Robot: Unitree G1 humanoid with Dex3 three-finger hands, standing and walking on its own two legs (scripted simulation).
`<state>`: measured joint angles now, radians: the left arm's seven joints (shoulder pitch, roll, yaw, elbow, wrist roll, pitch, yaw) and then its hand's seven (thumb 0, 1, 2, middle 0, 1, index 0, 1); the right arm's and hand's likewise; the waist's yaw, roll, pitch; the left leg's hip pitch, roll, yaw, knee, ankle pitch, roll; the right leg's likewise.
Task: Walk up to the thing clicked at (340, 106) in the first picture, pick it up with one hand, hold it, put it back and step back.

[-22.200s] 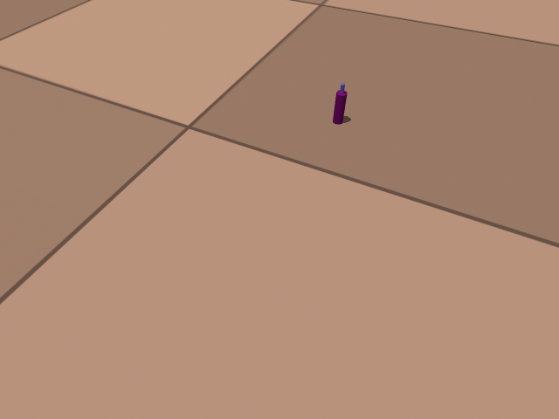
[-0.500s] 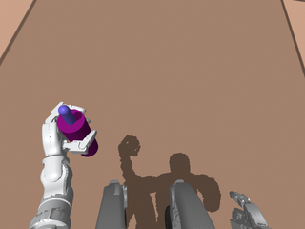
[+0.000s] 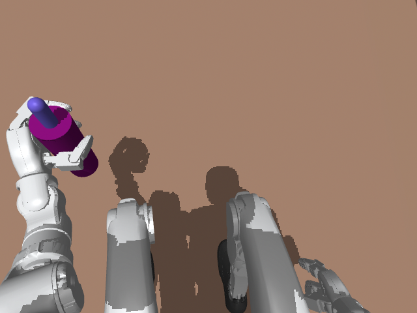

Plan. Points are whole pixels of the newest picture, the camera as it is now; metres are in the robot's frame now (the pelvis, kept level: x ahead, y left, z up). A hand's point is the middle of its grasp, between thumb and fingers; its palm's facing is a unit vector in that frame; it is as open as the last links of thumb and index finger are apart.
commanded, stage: crouch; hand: left
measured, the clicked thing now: (65, 140) +0.43 +0.25 -0.06
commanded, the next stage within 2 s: lower in 0.74 s
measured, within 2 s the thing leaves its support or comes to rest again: neither
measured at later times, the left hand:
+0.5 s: hand (78, 142) +0.45 +0.25 -0.14, palm faces +0.26 -0.97 -0.02, open 8.7 cm
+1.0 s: hand (86, 149) +0.45 +0.25 -0.19, palm faces +0.26 -0.97 -0.01, open 8.7 cm
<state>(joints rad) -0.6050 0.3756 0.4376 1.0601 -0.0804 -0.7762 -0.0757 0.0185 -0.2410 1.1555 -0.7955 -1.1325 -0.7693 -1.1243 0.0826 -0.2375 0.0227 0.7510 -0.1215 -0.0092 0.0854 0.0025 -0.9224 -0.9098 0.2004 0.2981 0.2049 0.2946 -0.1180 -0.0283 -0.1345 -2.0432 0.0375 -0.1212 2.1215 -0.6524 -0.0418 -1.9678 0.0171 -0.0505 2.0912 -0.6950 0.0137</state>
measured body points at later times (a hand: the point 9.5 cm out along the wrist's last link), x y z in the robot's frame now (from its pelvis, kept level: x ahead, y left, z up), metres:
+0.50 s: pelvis +0.00 +0.00 -0.08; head +0.22 +0.07 +0.31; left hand +0.43 +0.30 -0.14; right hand +0.08 -0.27 -0.19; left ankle +0.09 +0.14 -0.38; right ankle +0.09 -0.12 -0.38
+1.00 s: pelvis -0.01 +0.01 -0.11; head +0.22 +0.08 +0.28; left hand +0.43 +0.30 -0.19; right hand +0.09 -0.27 -0.21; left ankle +0.09 +0.14 -0.38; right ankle +0.09 -0.12 -0.38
